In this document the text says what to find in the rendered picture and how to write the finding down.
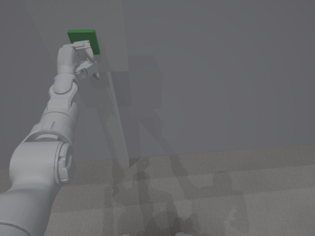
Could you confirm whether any robot left upper arm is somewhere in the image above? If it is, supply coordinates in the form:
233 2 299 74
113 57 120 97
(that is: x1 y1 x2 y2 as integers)
0 141 76 236

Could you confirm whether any button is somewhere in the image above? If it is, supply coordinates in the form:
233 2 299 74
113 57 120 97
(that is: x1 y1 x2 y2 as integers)
67 29 100 55

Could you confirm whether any robot left hand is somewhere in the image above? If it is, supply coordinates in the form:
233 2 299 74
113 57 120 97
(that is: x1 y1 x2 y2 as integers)
57 40 100 83

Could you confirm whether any left robot forearm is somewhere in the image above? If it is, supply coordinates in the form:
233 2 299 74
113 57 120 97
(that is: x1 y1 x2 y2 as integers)
9 73 82 183

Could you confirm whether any panel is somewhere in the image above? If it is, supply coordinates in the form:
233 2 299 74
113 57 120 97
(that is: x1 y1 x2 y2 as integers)
23 0 129 169

